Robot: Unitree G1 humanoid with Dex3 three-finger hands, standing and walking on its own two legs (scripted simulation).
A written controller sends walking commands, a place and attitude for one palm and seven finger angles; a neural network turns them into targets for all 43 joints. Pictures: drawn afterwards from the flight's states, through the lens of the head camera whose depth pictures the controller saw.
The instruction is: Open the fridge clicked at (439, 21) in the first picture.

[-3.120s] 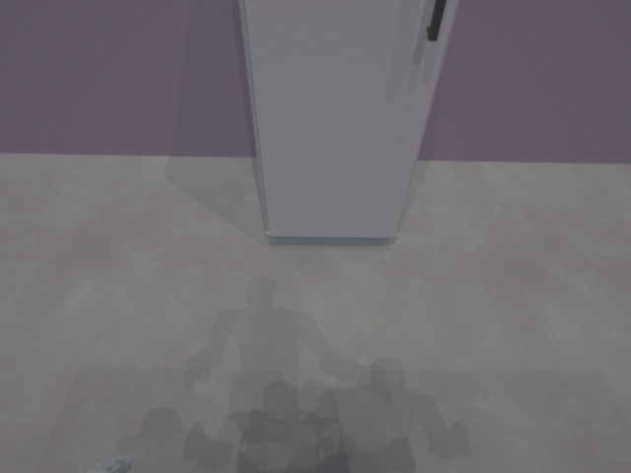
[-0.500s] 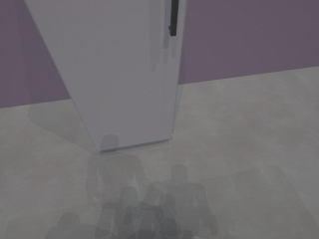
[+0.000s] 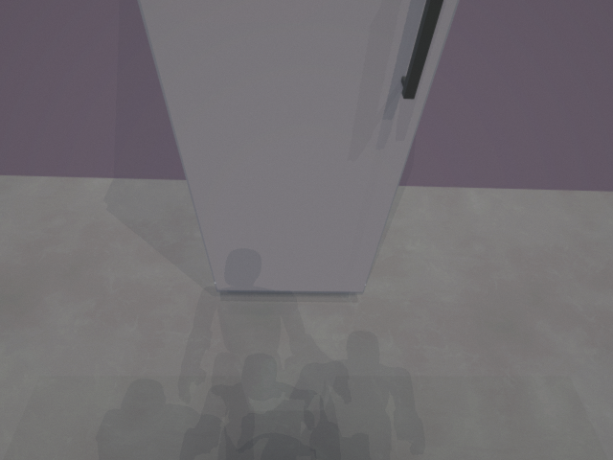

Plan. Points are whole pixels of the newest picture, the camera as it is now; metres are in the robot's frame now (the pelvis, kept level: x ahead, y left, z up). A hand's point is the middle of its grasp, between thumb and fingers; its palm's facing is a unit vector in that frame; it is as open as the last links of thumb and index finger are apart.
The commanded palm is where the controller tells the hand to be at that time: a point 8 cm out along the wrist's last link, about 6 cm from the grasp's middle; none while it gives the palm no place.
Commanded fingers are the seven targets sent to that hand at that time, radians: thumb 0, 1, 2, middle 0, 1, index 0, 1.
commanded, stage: take the last steps up to it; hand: right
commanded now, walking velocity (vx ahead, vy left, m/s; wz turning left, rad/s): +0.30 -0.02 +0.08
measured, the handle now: (430, 2) +0.72 -0.14 +0.27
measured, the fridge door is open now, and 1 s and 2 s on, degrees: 0 0 0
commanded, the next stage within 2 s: come to a stop and stand still in 0.60 s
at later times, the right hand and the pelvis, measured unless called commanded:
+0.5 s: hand (429, 438) +0.19 -0.18 -0.16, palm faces -0.10 +0.98 -0.18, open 7.3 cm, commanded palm none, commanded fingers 0.00 -0.90 -0.90 0.20 0.30 0.20 0.30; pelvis +0.11 -0.01 +0.01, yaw +5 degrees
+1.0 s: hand (420, 415) +0.23 -0.18 -0.18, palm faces +0.00 +0.98 -0.18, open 7.3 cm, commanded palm none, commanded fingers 0.00 -0.90 -0.90 0.20 0.30 0.20 0.30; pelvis +0.21 -0.01 +0.00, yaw +4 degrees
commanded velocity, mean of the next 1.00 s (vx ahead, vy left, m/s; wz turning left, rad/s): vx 0.08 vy -0.01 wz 0.01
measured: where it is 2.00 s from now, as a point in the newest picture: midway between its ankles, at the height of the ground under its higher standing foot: outside the picture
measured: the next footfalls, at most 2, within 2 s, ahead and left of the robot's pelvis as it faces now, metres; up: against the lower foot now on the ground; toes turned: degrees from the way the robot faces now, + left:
right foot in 0.18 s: +0.09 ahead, -0.12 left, +0.00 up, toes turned -6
left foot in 0.58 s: +0.24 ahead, +0.13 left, +0.00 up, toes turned +13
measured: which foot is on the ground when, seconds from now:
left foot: down 0.00-0.20, up 0.22-0.56, down 0.58-0.94, up 0.96-1.00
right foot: up 0.00-0.16, down 0.18-0.60, up 0.62-0.90, down 0.92-1.00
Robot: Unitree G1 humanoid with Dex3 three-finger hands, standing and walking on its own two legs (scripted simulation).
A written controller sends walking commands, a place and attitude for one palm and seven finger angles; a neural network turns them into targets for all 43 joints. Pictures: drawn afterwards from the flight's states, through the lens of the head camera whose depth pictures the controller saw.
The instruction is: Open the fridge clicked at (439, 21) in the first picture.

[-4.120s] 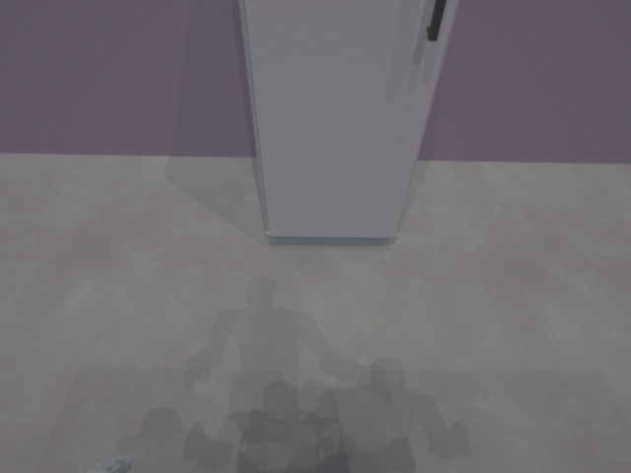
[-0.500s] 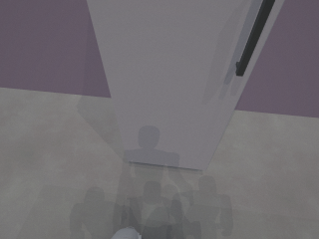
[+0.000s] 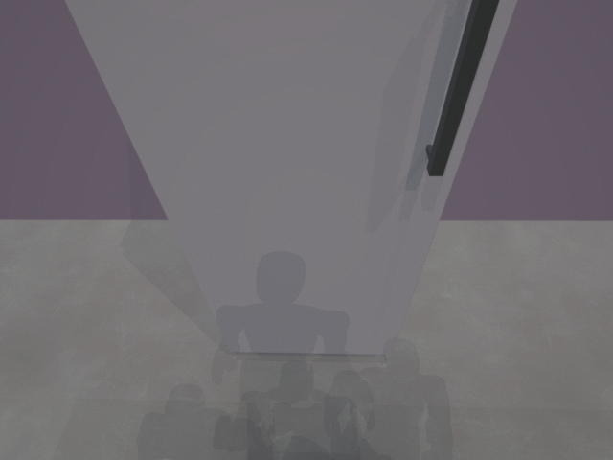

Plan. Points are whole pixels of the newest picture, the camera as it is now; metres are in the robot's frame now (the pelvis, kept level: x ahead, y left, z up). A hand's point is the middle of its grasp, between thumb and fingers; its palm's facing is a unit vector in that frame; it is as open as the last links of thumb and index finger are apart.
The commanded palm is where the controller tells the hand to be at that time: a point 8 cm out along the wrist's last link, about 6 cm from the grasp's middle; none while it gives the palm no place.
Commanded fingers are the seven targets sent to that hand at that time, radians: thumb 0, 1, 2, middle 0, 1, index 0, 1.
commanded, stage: come to a stop and stand still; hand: right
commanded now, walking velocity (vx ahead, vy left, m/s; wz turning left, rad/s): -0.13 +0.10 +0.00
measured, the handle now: (460, 64) +0.50 -0.17 +0.27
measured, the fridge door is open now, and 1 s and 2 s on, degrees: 0 0 0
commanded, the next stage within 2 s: look again from close up in 1.26 s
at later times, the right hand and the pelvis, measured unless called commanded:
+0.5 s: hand out of the picture -0.03 -0.14 -0.17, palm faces +0.03 +0.98 -0.20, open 7.3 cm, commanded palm none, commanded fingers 0.00 -0.90 -0.90 0.20 0.30 0.20 0.30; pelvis -0.05 +0.03 +0.00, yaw -1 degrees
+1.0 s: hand out of the picture -0.07 -0.14 -0.17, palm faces +0.02 +0.98 -0.18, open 7.3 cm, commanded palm none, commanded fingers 0.00 -0.90 -0.90 0.20 0.30 0.20 0.30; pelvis -0.06 +0.02 +0.00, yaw -1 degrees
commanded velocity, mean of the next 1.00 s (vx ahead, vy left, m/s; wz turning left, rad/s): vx -0.01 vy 0.01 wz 0.00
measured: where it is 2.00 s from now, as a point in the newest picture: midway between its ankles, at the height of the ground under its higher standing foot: outside the picture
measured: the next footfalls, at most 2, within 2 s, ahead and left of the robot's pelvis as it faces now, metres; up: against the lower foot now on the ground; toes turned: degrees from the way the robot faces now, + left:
left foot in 0.26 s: +0.00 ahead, +0.15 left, +0.00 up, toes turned +4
right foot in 0.48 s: +0.01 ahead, -0.10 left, +0.00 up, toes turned -3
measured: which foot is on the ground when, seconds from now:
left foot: up 0.00-0.24, down 0.26-1.00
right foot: down 0.00-0.30, up 0.32-0.46, down 0.48-1.00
